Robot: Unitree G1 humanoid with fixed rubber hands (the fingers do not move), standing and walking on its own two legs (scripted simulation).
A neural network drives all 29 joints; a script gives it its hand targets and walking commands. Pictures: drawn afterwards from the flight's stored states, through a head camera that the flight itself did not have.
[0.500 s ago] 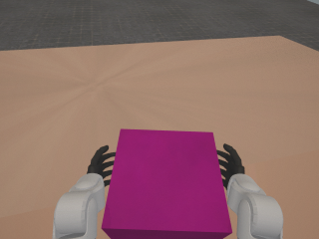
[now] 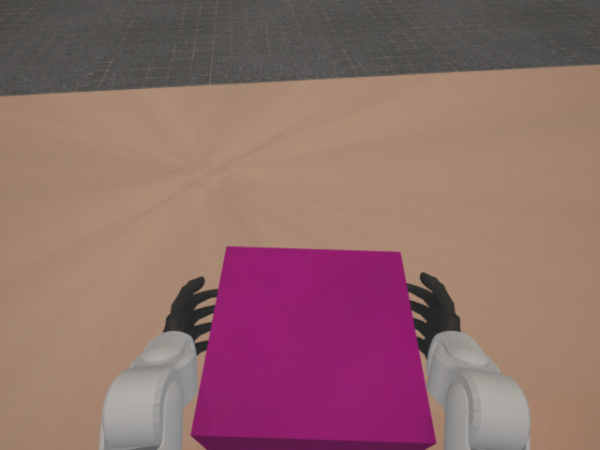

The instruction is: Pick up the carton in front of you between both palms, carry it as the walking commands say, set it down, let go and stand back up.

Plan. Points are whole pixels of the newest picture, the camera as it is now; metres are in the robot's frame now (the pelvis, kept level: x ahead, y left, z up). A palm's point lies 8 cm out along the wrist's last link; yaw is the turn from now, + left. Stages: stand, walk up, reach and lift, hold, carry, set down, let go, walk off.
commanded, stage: carry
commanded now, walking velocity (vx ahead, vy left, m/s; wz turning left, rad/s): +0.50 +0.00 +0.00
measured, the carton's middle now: (308, 368) +0.24 +0.00 +0.01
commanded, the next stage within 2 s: none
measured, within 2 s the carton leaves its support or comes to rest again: neither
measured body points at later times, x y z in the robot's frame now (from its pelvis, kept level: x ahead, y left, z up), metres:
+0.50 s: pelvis +0.30 +0.07 +0.00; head +0.36 +0.09 +0.44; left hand +0.67 +0.20 +0.08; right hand +0.65 -0.10 +0.10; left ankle +0.27 +0.11 -0.75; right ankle +0.35 -0.08 -0.67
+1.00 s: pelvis +0.66 +0.05 -0.04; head +0.72 +0.05 +0.41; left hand +0.99 +0.22 +0.03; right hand +1.01 -0.08 +0.04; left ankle +0.74 +0.20 -0.73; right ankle +0.58 -0.01 -0.77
